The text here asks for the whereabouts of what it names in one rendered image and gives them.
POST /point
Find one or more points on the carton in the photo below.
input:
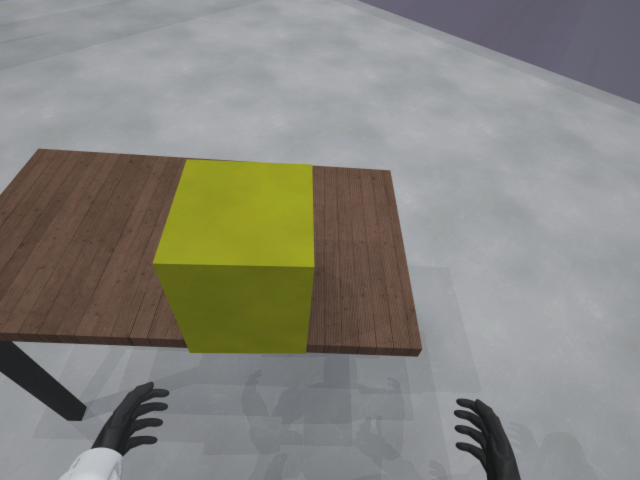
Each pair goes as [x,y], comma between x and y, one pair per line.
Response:
[236,256]

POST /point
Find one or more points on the robot left hand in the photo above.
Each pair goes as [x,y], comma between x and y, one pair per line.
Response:
[122,424]

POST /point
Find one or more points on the table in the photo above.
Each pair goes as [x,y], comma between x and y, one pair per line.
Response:
[78,236]

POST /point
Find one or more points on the left robot forearm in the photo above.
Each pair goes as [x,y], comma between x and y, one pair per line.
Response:
[96,464]

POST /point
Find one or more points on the robot right hand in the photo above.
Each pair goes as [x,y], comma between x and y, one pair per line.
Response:
[496,455]

